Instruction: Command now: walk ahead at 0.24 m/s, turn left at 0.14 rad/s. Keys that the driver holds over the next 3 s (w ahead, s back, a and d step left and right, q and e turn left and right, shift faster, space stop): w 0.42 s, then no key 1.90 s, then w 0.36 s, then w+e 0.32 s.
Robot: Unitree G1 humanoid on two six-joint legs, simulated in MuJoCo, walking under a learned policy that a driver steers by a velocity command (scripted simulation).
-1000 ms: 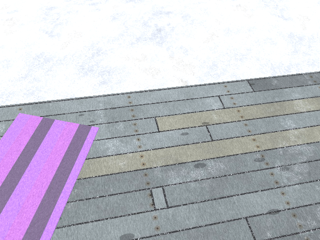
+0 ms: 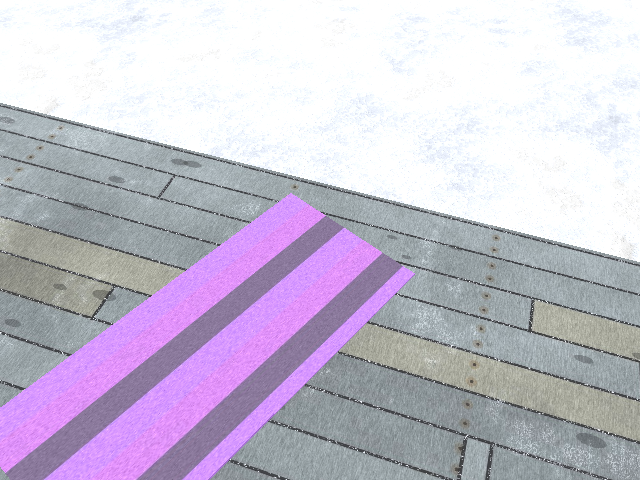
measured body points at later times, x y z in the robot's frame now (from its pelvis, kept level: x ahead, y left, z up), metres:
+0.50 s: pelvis +0.19 -0.05 -0.01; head +0.22 -0.07 +0.44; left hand +0.37 +0.20 -0.10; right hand +0.15 -0.31 -0.16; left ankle +0.00 +0.08 -0.69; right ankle +0.27 -0.13 -0.74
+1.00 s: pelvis +0.32 -0.06 +0.00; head +0.33 -0.06 +0.45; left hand +0.34 +0.17 -0.15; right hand +0.39 -0.30 -0.14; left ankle +0.35 +0.04 -0.74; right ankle +0.27 -0.13 -0.74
